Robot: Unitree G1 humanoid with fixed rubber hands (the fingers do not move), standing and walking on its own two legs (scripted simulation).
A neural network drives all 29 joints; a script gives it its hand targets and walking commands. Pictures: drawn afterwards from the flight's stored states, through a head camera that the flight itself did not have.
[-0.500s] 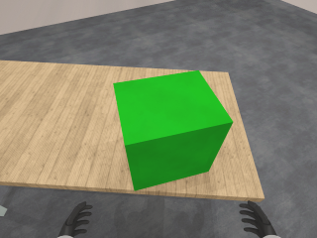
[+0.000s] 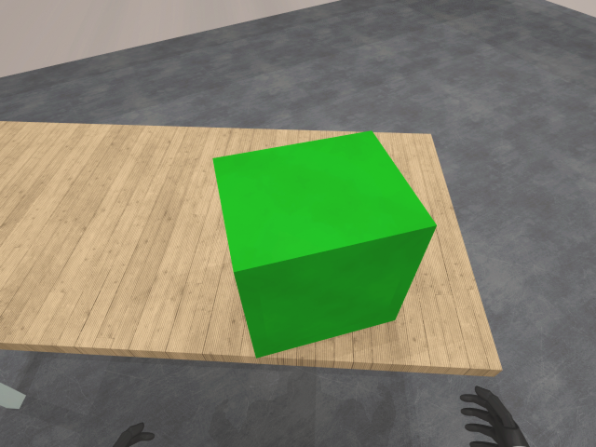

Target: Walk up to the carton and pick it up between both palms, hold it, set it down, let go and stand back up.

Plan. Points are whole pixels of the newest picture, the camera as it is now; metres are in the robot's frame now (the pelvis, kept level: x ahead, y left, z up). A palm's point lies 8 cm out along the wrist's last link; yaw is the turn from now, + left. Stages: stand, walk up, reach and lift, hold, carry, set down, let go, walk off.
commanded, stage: stand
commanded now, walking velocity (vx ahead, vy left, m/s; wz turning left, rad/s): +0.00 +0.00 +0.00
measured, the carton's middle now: (312, 247) +0.40 +0.01 +0.01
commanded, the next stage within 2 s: none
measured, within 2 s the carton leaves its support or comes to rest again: neither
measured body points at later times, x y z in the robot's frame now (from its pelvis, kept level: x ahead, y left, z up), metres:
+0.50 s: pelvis +0.00 +0.00 +0.00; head +0.00 +0.00 +0.45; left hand +0.09 +0.29 -0.12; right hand +0.13 -0.26 -0.11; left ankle -0.01 +0.16 -0.74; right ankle -0.03 -0.10 -0.74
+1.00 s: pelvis -0.01 +0.00 +0.00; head -0.01 +0.00 +0.45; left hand +0.08 +0.29 -0.12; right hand +0.12 -0.25 -0.11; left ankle -0.01 +0.16 -0.74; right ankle -0.03 -0.10 -0.74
